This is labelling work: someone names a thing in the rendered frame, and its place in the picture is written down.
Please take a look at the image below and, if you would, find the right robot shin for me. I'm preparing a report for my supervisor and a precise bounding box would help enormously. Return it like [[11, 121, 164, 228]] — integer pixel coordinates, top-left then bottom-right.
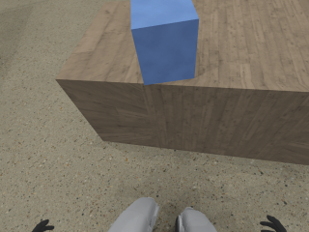
[[183, 207, 193, 212]]

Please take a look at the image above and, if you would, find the pedestal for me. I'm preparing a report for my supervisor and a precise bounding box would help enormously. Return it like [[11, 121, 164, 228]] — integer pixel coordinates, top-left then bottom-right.
[[55, 0, 309, 165]]

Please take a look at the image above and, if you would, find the carton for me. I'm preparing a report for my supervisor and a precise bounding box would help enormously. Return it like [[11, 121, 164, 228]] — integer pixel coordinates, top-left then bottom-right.
[[130, 0, 199, 85]]

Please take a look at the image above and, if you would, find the robot left thigh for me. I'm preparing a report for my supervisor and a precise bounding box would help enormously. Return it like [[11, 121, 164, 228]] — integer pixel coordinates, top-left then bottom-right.
[[107, 197, 159, 232]]

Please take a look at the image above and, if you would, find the robot right hand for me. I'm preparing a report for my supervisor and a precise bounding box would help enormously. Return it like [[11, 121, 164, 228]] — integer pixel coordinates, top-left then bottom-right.
[[260, 215, 287, 232]]

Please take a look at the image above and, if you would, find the robot left hand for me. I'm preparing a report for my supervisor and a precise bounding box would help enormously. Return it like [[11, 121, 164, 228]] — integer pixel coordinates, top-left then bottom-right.
[[32, 219, 55, 232]]

